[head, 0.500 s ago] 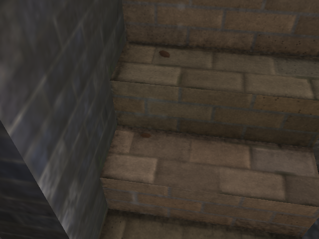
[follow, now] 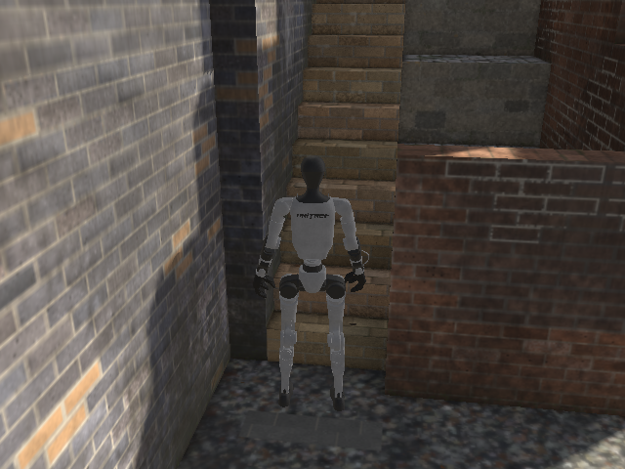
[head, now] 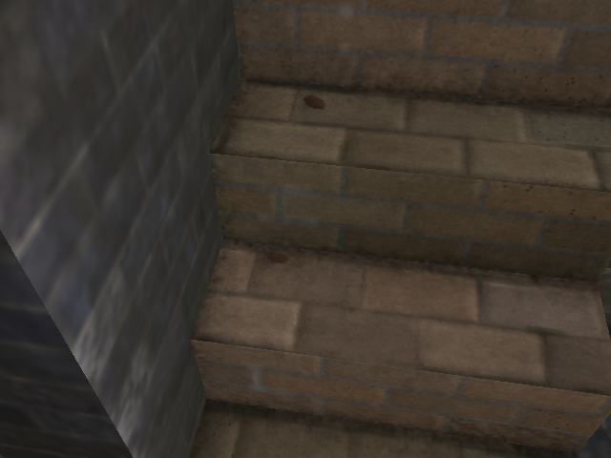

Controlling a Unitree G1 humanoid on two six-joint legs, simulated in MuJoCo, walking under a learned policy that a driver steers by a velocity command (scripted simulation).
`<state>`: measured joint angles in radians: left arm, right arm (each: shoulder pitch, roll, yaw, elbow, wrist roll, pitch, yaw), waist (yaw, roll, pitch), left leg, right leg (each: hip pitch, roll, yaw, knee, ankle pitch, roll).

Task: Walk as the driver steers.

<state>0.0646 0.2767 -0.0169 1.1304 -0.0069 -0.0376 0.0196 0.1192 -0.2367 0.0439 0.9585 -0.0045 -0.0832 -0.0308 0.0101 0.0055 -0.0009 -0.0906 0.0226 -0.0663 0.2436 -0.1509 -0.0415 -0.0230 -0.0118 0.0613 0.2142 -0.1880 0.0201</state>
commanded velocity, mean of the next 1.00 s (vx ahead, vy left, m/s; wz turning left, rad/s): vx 0.24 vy -0.01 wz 0.00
